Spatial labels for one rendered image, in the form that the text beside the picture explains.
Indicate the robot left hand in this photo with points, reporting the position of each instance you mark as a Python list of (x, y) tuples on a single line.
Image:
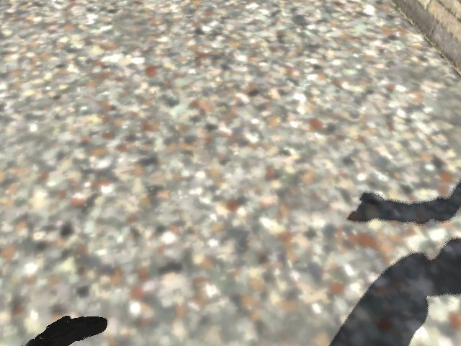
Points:
[(65, 331)]

